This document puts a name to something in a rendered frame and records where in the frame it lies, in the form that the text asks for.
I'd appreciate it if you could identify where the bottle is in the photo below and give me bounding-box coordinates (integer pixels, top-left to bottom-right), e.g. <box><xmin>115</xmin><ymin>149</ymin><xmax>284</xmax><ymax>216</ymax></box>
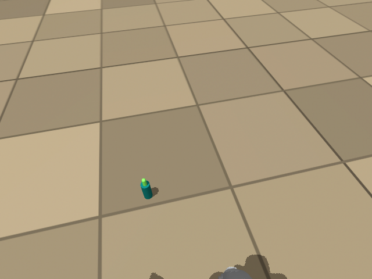
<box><xmin>141</xmin><ymin>178</ymin><xmax>152</xmax><ymax>199</ymax></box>

